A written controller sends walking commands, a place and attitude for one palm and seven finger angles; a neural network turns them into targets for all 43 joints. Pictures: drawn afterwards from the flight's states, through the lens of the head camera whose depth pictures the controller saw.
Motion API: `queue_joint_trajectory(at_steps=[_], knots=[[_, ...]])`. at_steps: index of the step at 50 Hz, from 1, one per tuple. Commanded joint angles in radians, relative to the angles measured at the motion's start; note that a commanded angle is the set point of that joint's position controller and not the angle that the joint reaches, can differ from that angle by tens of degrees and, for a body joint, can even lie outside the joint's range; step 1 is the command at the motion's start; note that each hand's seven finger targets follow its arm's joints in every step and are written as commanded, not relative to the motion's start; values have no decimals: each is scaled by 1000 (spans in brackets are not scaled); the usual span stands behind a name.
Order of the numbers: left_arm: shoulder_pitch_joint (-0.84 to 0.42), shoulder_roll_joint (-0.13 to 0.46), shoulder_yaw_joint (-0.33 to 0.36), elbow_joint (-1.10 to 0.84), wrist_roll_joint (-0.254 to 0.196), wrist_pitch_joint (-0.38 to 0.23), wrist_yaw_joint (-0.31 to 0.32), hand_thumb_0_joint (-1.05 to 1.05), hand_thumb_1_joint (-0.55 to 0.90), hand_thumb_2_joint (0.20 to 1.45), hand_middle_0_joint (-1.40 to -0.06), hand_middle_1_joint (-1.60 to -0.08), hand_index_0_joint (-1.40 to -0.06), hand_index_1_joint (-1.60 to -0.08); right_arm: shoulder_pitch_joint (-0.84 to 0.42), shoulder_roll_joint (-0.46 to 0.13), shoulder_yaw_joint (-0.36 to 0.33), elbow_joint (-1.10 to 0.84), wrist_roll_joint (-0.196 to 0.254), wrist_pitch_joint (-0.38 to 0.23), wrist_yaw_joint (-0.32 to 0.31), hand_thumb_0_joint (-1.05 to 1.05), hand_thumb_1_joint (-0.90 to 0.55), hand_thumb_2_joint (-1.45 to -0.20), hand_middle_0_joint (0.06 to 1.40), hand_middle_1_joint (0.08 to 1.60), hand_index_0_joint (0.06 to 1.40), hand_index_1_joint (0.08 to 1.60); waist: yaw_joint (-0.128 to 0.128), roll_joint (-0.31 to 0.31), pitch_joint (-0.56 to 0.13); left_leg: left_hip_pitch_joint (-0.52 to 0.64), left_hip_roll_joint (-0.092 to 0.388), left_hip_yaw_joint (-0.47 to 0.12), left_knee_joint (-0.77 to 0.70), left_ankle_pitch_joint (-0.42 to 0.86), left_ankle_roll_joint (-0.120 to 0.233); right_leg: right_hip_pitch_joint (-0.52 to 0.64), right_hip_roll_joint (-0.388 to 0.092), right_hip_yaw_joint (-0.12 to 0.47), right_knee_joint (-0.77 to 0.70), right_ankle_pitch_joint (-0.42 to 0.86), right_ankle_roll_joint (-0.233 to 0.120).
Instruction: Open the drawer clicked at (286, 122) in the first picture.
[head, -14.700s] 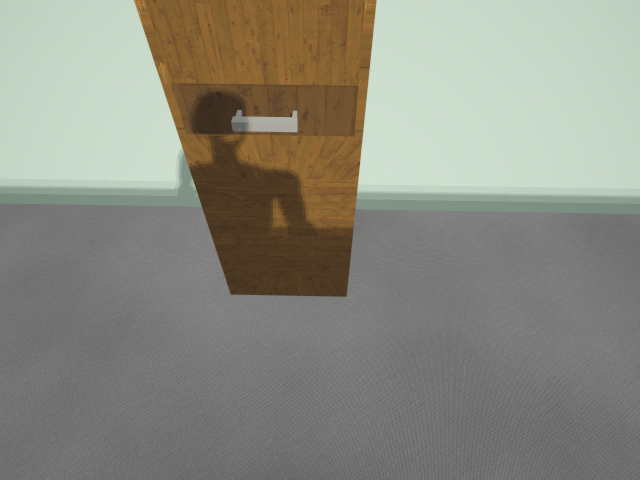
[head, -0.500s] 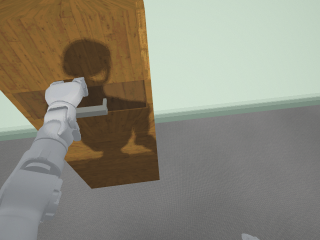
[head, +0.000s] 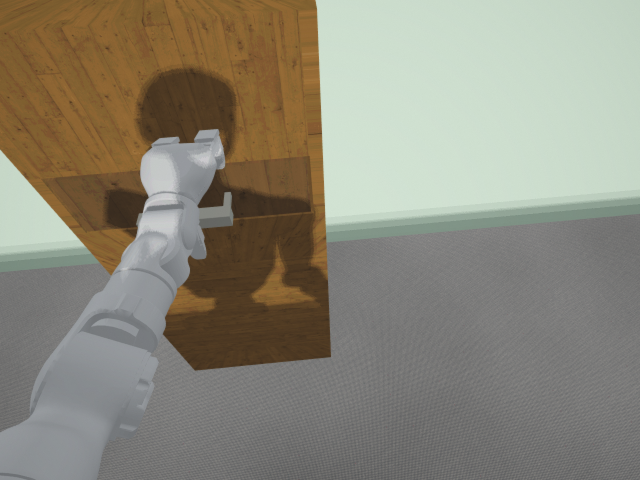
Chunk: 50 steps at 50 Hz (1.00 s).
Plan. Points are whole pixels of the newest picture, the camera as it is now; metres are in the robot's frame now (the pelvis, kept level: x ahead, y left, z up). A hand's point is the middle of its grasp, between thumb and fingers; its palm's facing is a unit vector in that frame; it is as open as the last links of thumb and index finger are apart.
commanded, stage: move the hooked fingers above the handle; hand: left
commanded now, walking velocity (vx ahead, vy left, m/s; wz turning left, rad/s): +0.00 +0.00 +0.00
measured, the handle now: (187, 210) +0.51 +0.21 +0.02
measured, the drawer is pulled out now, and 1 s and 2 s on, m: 0.00 0.00 0.00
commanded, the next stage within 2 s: lower the fingers behind the handle in 1.26 s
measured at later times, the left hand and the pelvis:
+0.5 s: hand (185, 207) +0.46 +0.18 +0.08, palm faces +0.08 -0.08 -0.99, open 13.8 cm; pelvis +0.00 +0.00 +0.00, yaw +2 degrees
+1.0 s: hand (135, 236) +0.43 +0.26 +0.05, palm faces -0.15 +0.01 -0.99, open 13.8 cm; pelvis +0.00 -0.01 +0.00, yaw +2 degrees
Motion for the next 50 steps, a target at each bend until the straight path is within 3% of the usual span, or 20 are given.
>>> queue_joint_trajectory(at_steps=[1, 5, 8, 11, 14, 15, 16, 18, 20, 23, 25, 26, 28, 31, 34, 39, 43, 45, 49, 50], knots=[[-371, 511, 199, -14, -1, 130, -54, 0, -500, 300, -300, -1200, -300, -1200, 11, -160, -41, -125, 5, -7, -44, 0, -900, -900, 200, 300, 200, 300, 53, -189, -298, 35, 10, -10, -97, 210, -16, 309, -37, 36, -102, 264, 14], [-298, 478, 181, -31, -16, 63, -113, 0, -500, 300, -300, -1200, -300, -1200, 0, -148, -36, -162, 9, -12, -61, 0, -900, -900, 200, 300, 200, 300, 59, -174, -251, 38, 13, -6, -110, 174, -15, 304, -41, 43, -123, 233, 12], [-297, 434, 148, -65, -1, -4, -134, 0, -500, 300, -300, -1200, -300, -1200, 24, -154, -44, -177, 5, -33, -64, 0, -900, -900, 200, 300, 200, 300, 31, -136, -208, 48, 16, -11, -99, 134, -11, 228, -38, 43, -127, 182, 13], [-386, 351, 85, -203, 5, -106, -144, 0, -500, 300, -300, -1200, -300, -1200, 66, -155, -72, -180, -2, -65, -57, 0, -900, -900, 200, 300, 200, 300, -12, -66, -272, 137, 20, -22, -63, 169, -2, 164, -32, 45, -115, 193, 10], [-485, 232, 4, -400, -31, -207, -134, 0, -500, 300, -300, -1200, -300, -1200, 106, -142, -102, -161, -14, -93, -43, 0, -900, -900, 200, 300, 200, 300, -45, 38, -356, 292, 20, -55, -23, 242, -4, 70, -20, 36, -100, 194, 2], [-538, 175, -40, -458, -51, -234, -128, 0, -500, 300, -300, -1200, -300, -1200, 116, -136, -110, -152, -19, -102, -39, 0, -900, -900, 200, 300, 200, 300, -71, 21, -372, 330, 22, -68, -9, 274, -2, 50, -17, 31, -97, 205, 3], [-546, 187, -23, -489, -62, -253, -113, 0, -500, 300, -300, -1200, -300, -1200, 130, -139, -118, -135, -20, -110, -36, 0, -900, -900, 200, 300, 200, 300, -69, 47, -396, 369, 25, -83, 0, 296, -7, 18, -13, 25, -89, 201, 3], [-561, 202, 0, -474, -69, -256, -74, 0, -500, 300, -300, -1200, -300, -1200, 147, -146, -121, -102, -25, -113, -28, 0, -900, -900, 200, 300, 200, 300, -75, 39, -384, 379, 24, -97, 9, 311, -14, -17, -7, 12, -77, 198, 1], [-545, 286, 76, -392, -63, -222, -24, 0, -500, 300, -300, -1200, -300, -1200, 155, -159, -113, -72, -25, -107, -20, 0, -900, -900, 200, 300, 200, 300, -63, -11, -353, 306, 17, -99, 4, 305, -16, 4, -4, 6, -72, 204, -4], [-504, 406, 189, -270, -36, -127, 47, 0, -500, 300, -300, -1200, -300, -1200, 129, -164, -94, -59, -23, -93, -4, 0, -900, -900, 200, 300, 200, 300, -10, 2, -328, 191, 7, -79, -17, 282, -23, 54, -3, -2, -48, 212, -15], [-477, 489, 246, -201, -7, -44, 69, 0, -500, 300, -300, -1200, -300, -1200, 97, -168, -79, -67, -27, -78, 0, 0, -900, -900, 200, 300, 200, 300, 33, 22, -363, 133, 2, -60, -27, 304, -30, 134, -7, 0, -36, 250, -19], [-454, 464, 213, -154, 8, 0, 67, 0, -500, 300, -300, -1200, -300, -1200, 82, -159, -73, -74, -25, -71, 4, 0, -900, -900, 200, 300, 200, 300, 36, 43, -353, 116, 2, -47, -29, 314, -32, 152, -10, 2, -34, 278, -17], [-394, 443, 194, -103, 16, 63, 40, 0, -500, 300, -300, -1200, -300, -1200, 74, -161, -70, -87, -23, -54, 8, 0, -900, -900, 200, 300, 200, 300, 49, -26, -361, 96, 8, -33, -34, 355, -33, 212, -11, 2, -37, 346, -12], [-379, 505, 218, -72, 4, 104, 0, 0, -500, 300, -300, -1200, -300, -1200, 39, -168, -58, -98, -10, -24, -10, 0, -900, -900, 200, 300, 200, 300, 49, -159, -345, 42, 7, -15, -63, 307, -22, 316, -26, 28, -73, 374, 9], [-311, 493, 205, -56, -20, 101, -57, 0, -500, 300, -300, -1200, -300, -1200, 10, -161, -51, -124, 2, -15, -34, 0, -900, -900, 200, 300, 200, 300, 59, -210, -288, 27, 7, -4, -92, 245, -17, 339, -37, 36, -104, 341, 18], [-249, 499, 194, -47, -24, 29, -124, 0, -500, 300, -300, -1200, -300, -1200, 3, -157, -42, -156, 11, -19, -60, 0, -900, -900, 200, 300, 200, 300, 59, -175, -206, 17, 9, 0, -108, 158, -15, 294, -42, 53, -134, 234, 17], [-331, 465, 160, -111, 5, -61, -145, 0, -500, 300, -300, -1200, -300, -1200, 45, -163, -57, -166, 4, -48, -65, 0, -900, -900, 200, 300, 200, 300, 8, -107, -217, 54, 14, -11, -73, 148, -6, 210, -38, 54, -125, 210, 16], [-390, 393, 112, -197, -8, -127, -157, 0, -500, 300, -300, -1200, -300, -1200, 75, -160, -75, -167, -1, -66, -60, 0, -900, -900, 200, 300, 200, 300, -27, -78, -275, 115, 14, -22, -46, 185, 0, 186, -35, 54, -114, 243, 16], [-518, 228, -4, -456, -60, -258, -149, 0, -500, 300, -300, -1200, -300, -1200, 133, -143, -115, -135, -20, -100, -45, 0, -900, -900, 200, 300, 200, 300, -66, 83, -415, 348, 16, -59, 16, 323, -3, 49, -19, 39, -84, 270, 5], [-547, 183, -39, -487, -75, -275, -144, 0, -500, 300, -300, -1200, -300, -1200, 147, -140, -118, -126, -25, -106, -39, 0, -900, -900, 200, 300, 200, 300, -86, 64, -426, 373, 16, -72, 32, 367, -4, 30, -14, 33, -76, 287, 5]])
